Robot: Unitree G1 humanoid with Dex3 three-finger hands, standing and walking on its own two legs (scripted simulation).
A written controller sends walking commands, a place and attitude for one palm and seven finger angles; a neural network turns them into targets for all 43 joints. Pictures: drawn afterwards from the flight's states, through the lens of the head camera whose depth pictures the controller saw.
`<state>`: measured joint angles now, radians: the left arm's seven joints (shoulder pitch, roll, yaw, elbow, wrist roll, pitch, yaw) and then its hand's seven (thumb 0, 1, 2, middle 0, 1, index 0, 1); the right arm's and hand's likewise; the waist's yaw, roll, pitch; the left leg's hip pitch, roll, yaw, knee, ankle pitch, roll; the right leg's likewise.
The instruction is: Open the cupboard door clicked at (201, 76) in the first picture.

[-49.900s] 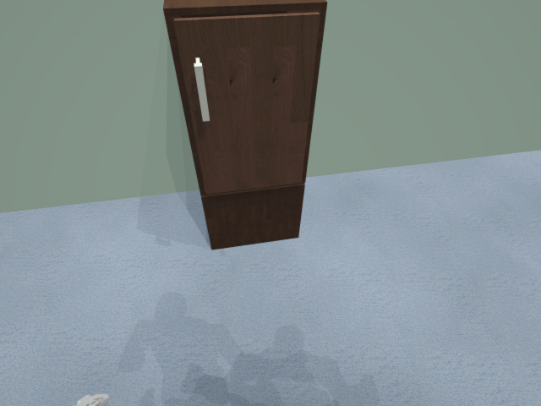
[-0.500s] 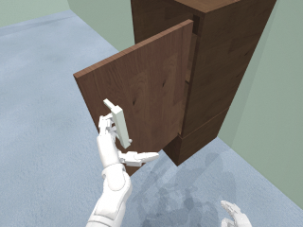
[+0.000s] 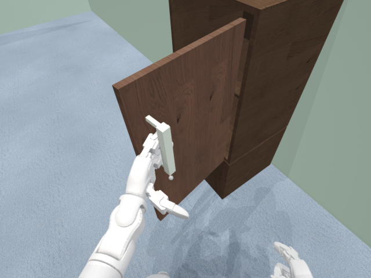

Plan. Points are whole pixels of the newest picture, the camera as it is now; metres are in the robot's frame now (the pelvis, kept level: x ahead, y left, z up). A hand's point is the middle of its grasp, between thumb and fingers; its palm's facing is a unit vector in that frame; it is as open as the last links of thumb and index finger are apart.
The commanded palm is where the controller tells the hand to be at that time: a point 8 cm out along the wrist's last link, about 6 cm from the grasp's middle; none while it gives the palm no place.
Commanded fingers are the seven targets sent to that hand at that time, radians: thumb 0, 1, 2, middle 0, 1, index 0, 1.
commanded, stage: slide the hand sideways off the handle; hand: left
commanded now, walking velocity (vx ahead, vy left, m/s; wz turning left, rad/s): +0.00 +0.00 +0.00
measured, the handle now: (161, 146) +0.38 +0.08 +0.08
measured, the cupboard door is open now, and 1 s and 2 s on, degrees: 100 100 100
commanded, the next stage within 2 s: draw the hand back to the body in 0.96 s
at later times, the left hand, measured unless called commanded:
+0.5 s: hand (153, 191) +0.27 +0.08 +0.07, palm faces -0.07 -1.00 +0.00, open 16.3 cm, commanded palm +0.25 +0.14 +0.07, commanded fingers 0.00 -0.50 0.30 -0.15 -0.30 -0.15 -0.30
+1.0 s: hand (127, 213) +0.23 +0.13 +0.06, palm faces -0.04 -1.00 -0.04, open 16.3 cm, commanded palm +0.22 +0.18 +0.07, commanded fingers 0.00 -0.50 0.30 -0.15 -0.30 -0.15 -0.30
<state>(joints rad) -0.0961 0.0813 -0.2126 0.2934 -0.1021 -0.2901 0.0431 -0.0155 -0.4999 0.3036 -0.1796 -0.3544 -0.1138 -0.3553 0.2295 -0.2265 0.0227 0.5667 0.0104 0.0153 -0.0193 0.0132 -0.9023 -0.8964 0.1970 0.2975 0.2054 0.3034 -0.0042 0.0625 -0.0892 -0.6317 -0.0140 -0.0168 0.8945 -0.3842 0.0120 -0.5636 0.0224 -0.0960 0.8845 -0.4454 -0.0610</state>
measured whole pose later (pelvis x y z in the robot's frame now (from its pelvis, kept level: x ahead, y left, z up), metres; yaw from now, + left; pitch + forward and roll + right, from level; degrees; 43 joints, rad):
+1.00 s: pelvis +0.03 -0.01 -0.01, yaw +0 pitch +10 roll +0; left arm 0.48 0.17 -0.01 -0.17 -0.18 -0.32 -0.13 -0.01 -0.50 0.30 -0.15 -0.30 -0.15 -0.30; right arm 0.25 -0.24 0.02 0.46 0.02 -0.07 -0.03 0.01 -0.90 -0.90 0.20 0.30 0.21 0.30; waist 0.00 0.05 -0.12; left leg -0.67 0.00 -0.02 0.95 -0.45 0.00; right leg -0.60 0.04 -0.10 0.93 -0.50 -0.07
